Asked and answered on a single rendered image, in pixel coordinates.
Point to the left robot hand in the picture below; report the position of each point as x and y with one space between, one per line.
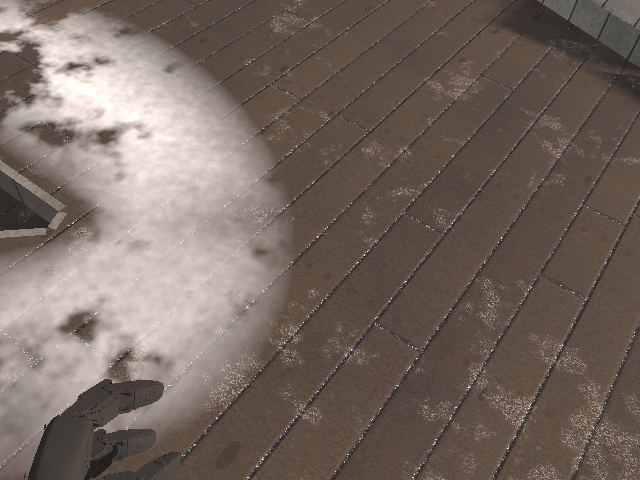
70 449

